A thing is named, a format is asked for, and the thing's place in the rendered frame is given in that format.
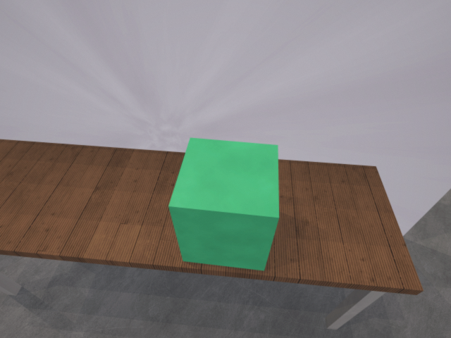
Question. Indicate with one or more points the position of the table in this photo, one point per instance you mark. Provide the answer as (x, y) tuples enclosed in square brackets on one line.
[(109, 206)]

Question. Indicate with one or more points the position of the carton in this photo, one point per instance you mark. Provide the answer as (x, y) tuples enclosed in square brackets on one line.
[(225, 203)]

